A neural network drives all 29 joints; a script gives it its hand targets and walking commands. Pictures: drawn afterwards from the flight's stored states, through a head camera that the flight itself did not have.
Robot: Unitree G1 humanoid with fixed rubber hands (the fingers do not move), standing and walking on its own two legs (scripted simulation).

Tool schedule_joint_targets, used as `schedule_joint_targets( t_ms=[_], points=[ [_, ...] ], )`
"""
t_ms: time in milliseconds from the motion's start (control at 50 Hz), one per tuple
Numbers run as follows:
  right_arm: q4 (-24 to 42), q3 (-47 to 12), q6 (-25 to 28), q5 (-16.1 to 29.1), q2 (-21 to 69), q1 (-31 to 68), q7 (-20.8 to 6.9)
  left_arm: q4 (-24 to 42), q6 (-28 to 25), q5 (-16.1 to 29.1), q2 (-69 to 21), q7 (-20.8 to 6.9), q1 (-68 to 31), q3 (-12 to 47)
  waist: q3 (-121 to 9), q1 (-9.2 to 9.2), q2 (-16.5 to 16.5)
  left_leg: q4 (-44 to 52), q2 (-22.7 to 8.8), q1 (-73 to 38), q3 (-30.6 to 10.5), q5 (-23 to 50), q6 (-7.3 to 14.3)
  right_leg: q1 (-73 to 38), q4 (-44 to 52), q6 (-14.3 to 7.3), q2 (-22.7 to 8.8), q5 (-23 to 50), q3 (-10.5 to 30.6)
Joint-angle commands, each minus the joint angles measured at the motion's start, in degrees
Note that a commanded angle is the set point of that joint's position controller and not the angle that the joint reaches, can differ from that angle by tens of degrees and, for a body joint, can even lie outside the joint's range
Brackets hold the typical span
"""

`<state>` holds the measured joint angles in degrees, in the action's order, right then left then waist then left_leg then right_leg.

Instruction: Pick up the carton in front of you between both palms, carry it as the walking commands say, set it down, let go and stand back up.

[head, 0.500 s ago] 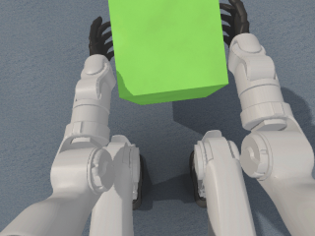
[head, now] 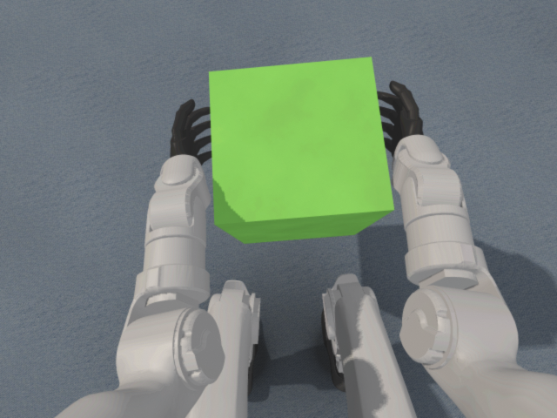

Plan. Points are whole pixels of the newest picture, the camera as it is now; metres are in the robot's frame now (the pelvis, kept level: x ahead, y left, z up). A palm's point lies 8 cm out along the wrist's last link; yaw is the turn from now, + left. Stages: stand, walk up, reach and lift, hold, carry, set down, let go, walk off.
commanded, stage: reach and lift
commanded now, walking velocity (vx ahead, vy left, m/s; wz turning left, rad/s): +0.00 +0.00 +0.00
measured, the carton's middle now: (295, 168) +0.47 -0.02 -0.12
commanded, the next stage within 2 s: none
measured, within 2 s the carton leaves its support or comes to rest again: neither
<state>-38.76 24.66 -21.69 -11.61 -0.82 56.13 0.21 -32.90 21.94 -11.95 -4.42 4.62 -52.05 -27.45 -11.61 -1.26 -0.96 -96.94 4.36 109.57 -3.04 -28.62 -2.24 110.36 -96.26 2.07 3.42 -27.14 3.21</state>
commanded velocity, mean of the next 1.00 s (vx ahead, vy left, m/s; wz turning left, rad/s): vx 0.00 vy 0.00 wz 0.00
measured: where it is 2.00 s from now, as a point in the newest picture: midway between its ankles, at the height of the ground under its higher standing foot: (291, 365)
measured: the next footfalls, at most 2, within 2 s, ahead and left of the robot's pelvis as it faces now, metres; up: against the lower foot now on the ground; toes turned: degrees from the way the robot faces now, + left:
none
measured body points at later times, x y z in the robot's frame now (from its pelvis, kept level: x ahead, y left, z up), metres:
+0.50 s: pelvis +0.05 +0.00 +0.14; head +0.17 -0.01 +0.58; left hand +0.44 +0.14 +0.11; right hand +0.44 -0.16 +0.12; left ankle +0.10 +0.12 -0.48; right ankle +0.11 -0.13 -0.48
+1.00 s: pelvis +0.08 +0.00 +0.25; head +0.07 +0.00 +0.70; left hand +0.40 +0.15 +0.26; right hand +0.40 -0.15 +0.26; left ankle +0.10 +0.12 -0.48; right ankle +0.11 -0.13 -0.48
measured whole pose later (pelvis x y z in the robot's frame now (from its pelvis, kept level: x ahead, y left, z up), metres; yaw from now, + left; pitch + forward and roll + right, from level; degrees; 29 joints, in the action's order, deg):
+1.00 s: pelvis +0.08 +0.00 +0.25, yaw -1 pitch +2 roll +0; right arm -23.4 17.0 -30.1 -14.0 9.3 17.2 0.7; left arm -23.8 29.7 -14.1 -9.0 1.0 -16.4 -16.5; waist -4.9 0.2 0.1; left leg -32.6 1.7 19.2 -4.1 -15.4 -0.2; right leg 20.0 -32.2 0.7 1.7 -14.1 4.6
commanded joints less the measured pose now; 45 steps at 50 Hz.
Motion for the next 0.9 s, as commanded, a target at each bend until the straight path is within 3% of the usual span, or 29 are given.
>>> schedule_joint_targets(
  t_ms=[0, 20, 40, 60, 80, 100, 140, 160, 180, 220, 280, 300, 320, 360, 380, 400, 460, 520, 580, 600, 620, 640, 660, 720, 740, 780, 840, 860, 880],
  points=[
    [-1.0, -32.4, -1.0, 10.7, 64.0, 27.4, -14.9, -2.3, 0.1, 9.9, -61.6, -14.6, -33.3, 36.4, -55.1, 0.02, 0.7, 16.2, 5.8, -38.2, 5.7, 12.0, 0.4, -38.9, 13.8, -0.4, 6.4, 12.7, -7.0],
    [0.8, -33.7, -0.8, 10.9, 64.3, 28.6, -14.6, -2.0, -0.2, 9.6, -61.3, -14.8, -32.0, 36.3, -54.5, 1.36, 1.7, 16.3, 6.2, -36.9, 6.2, 12.4, 0.5, -40.6, 15.1, -0.2, 6.3, 13.3, -6.4],
    [-0.2, -32.3, -0.9, 9.9, 65.0, 25.9, -14.3, -2.6, 0.0, 9.6, -61.4, -14.8, -30.8, 36.4, -53.5, 0.00, 2.0, 17.4, 6.3, -37.5, 6.3, 11.2, 0.5, -42.7, 17.1, -0.1, 6.5, 12.2, -6.0],
    [0.2, -33.7, -0.8, 10.2, 65.8, 25.7, -14.1, -1.8, -0.5, 9.5, -60.5, -15.0, -31.0, 36.6, -52.8, 0.93, 3.7, 17.6, 6.2, -37.3, 6.2, 11.0, 0.8, -43.4, 17.5, 0.1, 6.4, 12.0, -5.8],
    [0.0, -33.3, -0.4, 9.8, 64.7, 25.1, -13.8, -3.1, -0.4, 10.1, -62.6, -14.9, -29.8, 37.1, -51.1, -0.44, 1.9, 19.0, 6.3, -37.9, 5.6, 11.0, 0.6, -43.9, 18.3, -0.2, 6.4, 12.5, -5.8],
    [-1.8, -32.8, -0.7, 9.5, 65.7, 23.4, -13.6, -3.1, -0.5, 9.4, -60.8, -15.0, -29.2, 36.3, -49.4, 0.48, 3.9, 20.7, 6.3, -39.6, 5.5, 10.0, 0.7, -44.9, 20.2, 0.0, 6.6, 11.0, -5.7],
    [0.4, -33.6, 0.1, 9.4, 65.0, 23.1, -13.2, -4.4, -0.7, 9.2, -61.9, -15.0, -26.7, 36.3, -47.5, 1.10, 2.5, 22.7, 6.3, -41.7, 5.1, 9.8, 0.9, -45.7, 21.6, -0.2, 6.3, 10.4, -5.3],
    [-1.3, -32.6, 0.1, 8.8, 65.8, 20.9, -13.1, -3.8, -1.0, 9.2, -61.8, -14.8, -26.2, 36.8, -46.7, 0.19, 1.8, 23.5, 6.4, -42.0, 4.9, 9.5, 0.8, -47.5, 22.9, -0.5, 6.4, 10.5, -4.7],
    [-1.2, -32.5, 0.5, 8.9, 65.8, 20.7, -12.8, -3.7, -1.3, 9.1, -62.5, -14.9, -26.1, 36.7, -45.5, 0.56, 1.2, 24.4, 6.3, -43.0, 4.8, 9.5, 0.8, -48.8, 24.2, -0.8, 6.4, 10.5, -3.9],
    [-2.2, -32.0, 0.5, 7.8, 66.6, 17.2, -12.5, -4.0, -1.6, 8.7, -62.9, -15.0, -23.7, 36.3, -43.8, -0.84, 2.1, 27.0, 6.3, -45.0, 4.2, 8.7, 1.2, -51.2, 26.3, -0.7, 6.3, 10.3, -4.1],
    [-1.0, -32.3, 1.0, 7.5, 67.6, 14.8, -12.5, -4.4, -1.6, 8.1, -62.4, -15.2, -20.3, 36.3, -41.7, -0.14, 1.7, 30.3, 5.8, -48.9, 3.4, 10.3, 1.3, -55.4, 29.3, -0.8, 6.0, 11.5, -3.3],
    [-2.8, -31.5, 0.8, 6.4, 67.6, 12.4, -12.6, -4.7, -1.6, 7.8, -62.5, -15.3, -19.6, 36.3, -38.7, -1.50, 1.4, 31.9, 5.7, -48.7, 3.1, 9.3, 1.2, -56.0, 31.5, -1.1, 6.0, 10.9, -2.9],
    [-2.1, -31.2, 0.7, 7.0, 66.2, 12.5, -12.6, -5.4, -1.3, 7.2, -62.3, -15.5, -18.0, 34.9, -37.6, 0.52, 0.5, 33.7, 5.6, -49.8, 3.0, 9.0, 1.3, -58.4, 32.3, -1.3, 5.6, 11.0, -2.5],
    [-1.2, -32.6, 0.8, 7.4, 68.1, 11.3, -12.7, -4.3, -1.5, 7.4, -62.7, -15.4, -15.6, 35.8, -36.9, 0.76, 2.1, 35.6, 5.3, -54.3, 2.2, 11.5, 1.6, -61.3, 34.6, -1.1, 5.4, 12.3, -2.2],
    [-0.9, -33.7, 0.7, 7.6, 68.4, 9.0, -12.9, -3.9, -1.5, 7.3, -62.7, -15.3, -14.2, 36.5, -37.0, 0.79, 0.6, 36.7, 5.1, -56.6, 2.2, 12.7, 1.5, -62.7, 35.6, -1.2, 5.4, 13.7, -1.7],
    [-0.7, -33.2, 0.6, 7.5, 68.1, 8.2, -13.0, -3.1, -1.5, 6.6, -61.5, -15.4, -13.7, 36.3, -35.9, 1.47, 1.3, 38.2, 5.0, -57.8, 2.1, 12.8, 1.7, -63.3, 37.0, -1.0, 5.4, 13.0, -2.3],
    [1.0, -33.9, 0.6, 7.4, 68.3, 4.7, -13.4, -1.8, -1.4, 6.5, -63.2, -15.4, -10.5, 37.6, -32.9, 0.23, 0.6, 42.4, 4.7, -63.5, 0.9, 14.3, 1.7, -67.5, 40.4, -1.3, 5.2, 15.2, -1.7],
    [3.5, -36.6, 1.2, 8.3, 68.2, 3.6, -13.0, -1.0, -1.6, 7.2, -63.0, -15.4, -7.5, 39.8, -31.6, 0.97, 0.0, 45.0, 4.2, -67.6, 0.5, 18.2, 1.6, -72.8, 43.3, -1.5, 4.8, 19.2, -0.4],
    [3.3, -37.5, 0.7, 7.3, 68.1, -0.2, -12.7, -0.5, -1.4, 7.3, -62.6, -15.6, -5.3, 40.6, -27.6, 0.69, 2.4, 48.8, 3.7, -71.7, -0.2, 18.3, 1.8, -76.4, 47.5, -1.7, 4.5, 19.8, 0.1],
    [3.9, -36.9, 0.4, 7.2, 68.1, -1.6, -12.6, 0.0, -1.0, 6.8, -62.2, -15.7, -3.3, 40.4, -26.6, 1.40, 1.0, 50.2, 4.1, -72.5, 0.3, 18.7, 1.8, -79.1, 49.2, -1.7, 4.1, 20.2, 0.6],
    [4.5, -37.8, -0.1, 7.7, 68.1, -2.4, -12.5, -0.2, -0.8, 7.4, -63.1, -15.8, -2.2, 41.0, -26.6, 0.34, 2.3, 51.7, 3.6, -75.9, -0.5, 19.4, 2.1, -80.8, 50.1, -1.3, 4.3, 21.2, 0.5],
    [4.3, -37.3, -0.6, 6.8, 67.4, -4.5, -12.6, 1.3, -0.3, 7.3, -62.5, -15.9, -2.0, 41.5, -25.1, 0.61, 0.9, 53.2, 3.7, -76.3, -0.7, 20.3, 1.8, -82.6, 51.9, -1.8, 4.0, 22.0, 0.8],
    [4.5, -37.5, -1.1, 6.9, 67.9, -4.4, -12.7, 0.3, 0.4, 7.1, -61.8, -15.9, 0.1, 41.0, -23.7, 0.66, 2.3, 54.7, 3.4, -78.6, -0.5, 20.9, 2.1, -83.0, 53.3, -1.4, 3.9, 22.3, 1.1],
    [6.2, -38.5, -2.4, 7.4, 68.1, -6.2, -13.0, 2.6, 1.7, 6.5, -61.3, -16.3, 1.9, 42.2, -20.2, 2.54, 1.3, 58.4, 3.2, -82.2, -0.5, 23.7, 2.0, -88.9, 57.3, -1.3, 3.2, 25.6, 1.5],
    [7.3, -38.4, -2.9, 7.1, 67.9, -7.8, -13.1, 1.9, 2.4, 7.2, -62.1, -16.3, 3.7, 42.3, -18.9, 1.09, 2.0, 60.2, 2.8, -85.6, -1.2, 24.8, 2.2, -89.7, 58.6, -1.3, 3.2, 26.4, 1.6],
    [8.5, -39.3, -3.9, 7.6, 67.3, -8.0, -13.2, 3.0, 3.5, 7.6, -62.1, -16.5, 4.4, 42.7, -16.9, 1.91, 1.5, 62.3, 2.0, -88.7, -1.3, 25.1, 2.2, -92.3, 60.7, -1.4, 3.1, 25.8, 1.2],
    [11.4, -40.6, -5.7, 8.4, 68.0, -10.3, -13.2, 6.0, 5.4, 8.4, -61.5, -17.2, 5.2, 45.0, -14.8, 1.06, 1.8, 66.0, 1.5, -93.6, -1.2, 27.6, 2.2, -98.0, 64.8, -1.1, 2.8, 28.3, 1.7],
    [11.9, -41.6, -6.7, 8.7, 68.2, -11.0, -13.1, 7.1, 6.1, 8.6, -61.3, -17.3, 5.9, 44.7, -11.8, 2.05, 1.2, 66.9, 1.5, -94.2, -1.0, 26.9, 2.4, -98.4, 66.1, -1.0, 2.2, 27.2, 1.9],
    [14.0, -42.0, -7.2, 8.6, 67.1, -10.2, -13.2, 7.4, 7.1, 8.3, -61.3, -17.4, 5.8, 44.7, -11.2, 1.24, 1.6, 67.9, 1.4, -96.0, -1.0, 26.8, 2.2, -99.9, 67.5, -1.1, 2.0, 26.5, 1.8]
  ],
)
